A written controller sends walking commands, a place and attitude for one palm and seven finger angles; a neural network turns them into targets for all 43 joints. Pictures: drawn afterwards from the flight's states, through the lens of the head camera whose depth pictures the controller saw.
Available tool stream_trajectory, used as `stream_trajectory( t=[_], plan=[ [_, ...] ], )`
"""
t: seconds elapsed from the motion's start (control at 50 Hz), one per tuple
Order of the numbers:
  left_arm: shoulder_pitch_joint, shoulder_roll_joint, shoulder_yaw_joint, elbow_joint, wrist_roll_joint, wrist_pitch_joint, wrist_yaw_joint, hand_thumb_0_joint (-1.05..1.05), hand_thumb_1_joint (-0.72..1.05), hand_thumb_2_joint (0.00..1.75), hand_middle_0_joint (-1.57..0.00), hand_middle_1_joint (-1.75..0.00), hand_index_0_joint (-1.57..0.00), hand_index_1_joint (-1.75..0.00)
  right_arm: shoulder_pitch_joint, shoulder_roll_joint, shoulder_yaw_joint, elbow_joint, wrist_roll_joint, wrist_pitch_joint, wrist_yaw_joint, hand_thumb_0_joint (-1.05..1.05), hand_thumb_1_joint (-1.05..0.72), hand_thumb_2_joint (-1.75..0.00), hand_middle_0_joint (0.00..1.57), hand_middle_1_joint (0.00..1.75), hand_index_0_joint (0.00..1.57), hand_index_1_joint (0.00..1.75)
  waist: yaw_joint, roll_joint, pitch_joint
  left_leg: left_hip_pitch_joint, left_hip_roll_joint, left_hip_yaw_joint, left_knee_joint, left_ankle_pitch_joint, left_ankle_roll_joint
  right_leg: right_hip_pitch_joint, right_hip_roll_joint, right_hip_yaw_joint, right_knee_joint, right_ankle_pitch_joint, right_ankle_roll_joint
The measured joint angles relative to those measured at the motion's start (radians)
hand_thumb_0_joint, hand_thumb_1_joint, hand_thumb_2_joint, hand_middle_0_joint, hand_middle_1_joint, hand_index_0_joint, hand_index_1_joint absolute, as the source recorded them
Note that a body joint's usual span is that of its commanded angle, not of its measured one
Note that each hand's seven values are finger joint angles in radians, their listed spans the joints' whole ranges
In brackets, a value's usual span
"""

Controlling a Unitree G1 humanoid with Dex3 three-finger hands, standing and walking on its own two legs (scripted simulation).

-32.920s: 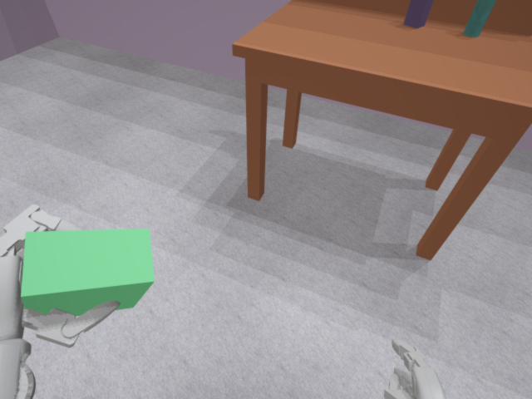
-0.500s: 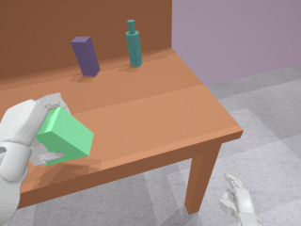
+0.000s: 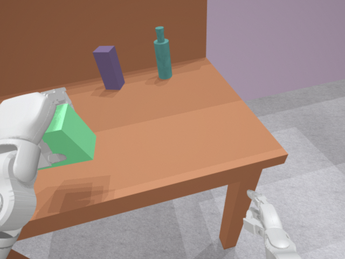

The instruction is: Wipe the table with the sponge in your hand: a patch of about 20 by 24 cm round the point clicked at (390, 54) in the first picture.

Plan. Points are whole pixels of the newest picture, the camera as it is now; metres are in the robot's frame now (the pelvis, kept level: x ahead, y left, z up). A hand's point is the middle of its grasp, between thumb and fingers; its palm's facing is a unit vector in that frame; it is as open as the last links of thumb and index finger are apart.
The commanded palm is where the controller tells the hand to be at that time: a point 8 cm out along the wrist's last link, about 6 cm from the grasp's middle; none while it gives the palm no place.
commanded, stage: turn the palm down, sponge in hand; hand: left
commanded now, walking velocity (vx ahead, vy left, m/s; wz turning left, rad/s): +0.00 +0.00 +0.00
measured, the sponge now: (57, 143) +0.25 +0.29 +0.18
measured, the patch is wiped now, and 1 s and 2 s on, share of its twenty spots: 0.00 0.00 0.00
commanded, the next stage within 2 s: move the sponge above the wiping area in 0.48 s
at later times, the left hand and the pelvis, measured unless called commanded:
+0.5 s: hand (48, 128) +0.23 +0.27 +0.25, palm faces +0.35 +0.01 -0.94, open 10.4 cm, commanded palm +0.18 +0.25 +0.28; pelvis -0.01 -0.03 +0.00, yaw -1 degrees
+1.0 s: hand (44, 138) +0.23 +0.30 +0.21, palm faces +0.25 -0.02 -0.97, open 10.4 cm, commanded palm +0.19 +0.27 +0.26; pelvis -0.03 -0.02 -0.01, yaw +0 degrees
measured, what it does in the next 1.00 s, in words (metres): stands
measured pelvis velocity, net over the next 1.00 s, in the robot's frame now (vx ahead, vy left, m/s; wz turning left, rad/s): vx -0.03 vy -0.02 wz -0.01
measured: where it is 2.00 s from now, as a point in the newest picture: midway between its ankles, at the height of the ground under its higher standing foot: outside the picture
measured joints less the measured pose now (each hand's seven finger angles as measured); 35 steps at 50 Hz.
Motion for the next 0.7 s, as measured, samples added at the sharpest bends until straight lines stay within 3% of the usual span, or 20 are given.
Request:
stream_trajectory(
  t=[0.08, 0.14, 0.26, 0.36, 0.46, 0.56, 0.62, 0.7],
  plan=[
    [-0.032, -0.015, 0.069, 0.054, 0.001, 0.053, 0.006, 0.00, -0.54, 1.03, -0.72, -1.33, -0.73, -1.32, 0.001, -0.007, -0.003, -0.004, 0.013, 0.018, 0.008, 0.01, -0.91, -0.89, 0.20, 0.30, 0.20, 0.30, -0.009, 0.011, -0.014, -0.012, 0.006, -0.006, -0.006, 0.007, -0.006, -0.008, 0.005, -0.006, -0.011, 0.009, -0.004],
    [-0.020, -0.045, 0.075, 0.078, 0.005, 0.080, -0.006, 0.00, -0.54, 1.03, -0.71, -1.33, -0.73, -1.32, 0.005, -0.020, -0.006, -0.014, 0.026, 0.016, 0.007, 0.01, -0.91, -0.89, 0.20, 0.30, 0.20, 0.30, -0.014, 0.018, -0.012, -0.027, 0.009, -0.009, -0.002, 0.010, -0.010, -0.022, 0.008, -0.010, -0.010, 0.013, -0.008],
    [0.070, -0.094, -0.031, 0.041, 0.012, 0.049, -0.037, 0.00, -0.54, 1.03, -0.71, -1.34, -0.73, -1.32, 0.013, -0.035, -0.019, -0.019, 0.015, -0.008, -0.012, 0.01, -0.91, -0.89, 0.20, 0.30, 0.20, 0.30, -0.016, 0.011, 0.012, -0.036, 0.012, -0.006, 0.014, 0.007, -0.016, -0.040, 0.011, -0.009, 0.021, 0.004, -0.017],
    [0.078, -0.039, -0.081, 0.008, 0.049, -0.021, -0.006, 0.00, -0.54, 1.03, -0.72, -1.33, -0.73, -1.31, 0.015, -0.032, -0.028, 0.007, -0.011, -0.020, -0.010, 0.02, -0.91, -0.89, 0.20, 0.30, 0.20, 0.30, -0.001, 0.005, 0.012, -0.013, 0.020, 0.001, 0.020, -0.002, -0.026, -0.026, 0.021, -0.002, 0.041, -0.008, -0.030],
    [-0.008, -0.017, 0.003, 0.080, 0.024, -0.015, 0.043, 0.00, -0.54, 1.02, -0.72, -1.33, -0.74, -1.31, 0.005, -0.025, -0.031, 0.027, 0.002, -0.012, 0.002, 0.02, -0.91, -0.89, 0.20, 0.30, 0.20, 0.30, -0.002, 0.019, -0.009, -0.006, 0.031, 0.000, 0.018, 0.001, -0.037, -0.016, 0.031, -0.005, 0.032, 0.001, -0.036],
    [-0.028, -0.046, 0.070, 0.138, -0.001, 0.031, 0.024, 0.00, -0.54, 1.02, -0.72, -1.33, -0.73, -1.32, 0.004, -0.029, -0.030, 0.001, 0.024, -0.010, -0.001, 0.01, -0.91, -0.89, 0.20, 0.30, 0.20, 0.30, -0.025, 0.031, -0.020, -0.035, 0.034, -0.006, 0.030, 0.008, -0.040, -0.039, 0.034, -0.011, 0.031, 0.013, -0.037],
    [0.013, -0.074, 0.040, 0.131, -0.006, 0.035, 0.004, 0.00, -0.54, 1.02, -0.71, -1.34, -0.73, -1.32, 0.010, -0.039, -0.032, -0.014, 0.029, -0.020, -0.010, 0.01, -0.91, -0.89, 0.20, 0.30, 0.20, 0.30, -0.032, 0.033, -0.012, -0.053, 0.032, -0.005, 0.044, 0.007, -0.038, -0.055, 0.032, -0.012, 0.043, 0.014, -0.037],
    [0.033, -0.092, -0.053, 0.153, 0.017, 0.001, -0.016, 0.00, -0.54, 1.02, -0.71, -1.34, -0.73, -1.32, 0.014, -0.049, -0.036, -0.005, 0.015, -0.032, -0.028, 0.01, -0.91, -0.89, 0.20, 0.30, 0.20, 0.30, -0.028, 0.020, 0.009, -0.063, 0.028, -0.002, 0.066, 0.002, -0.038, -0.070, 0.030, -0.009, 0.070, 0.006, -0.037]
  ],
)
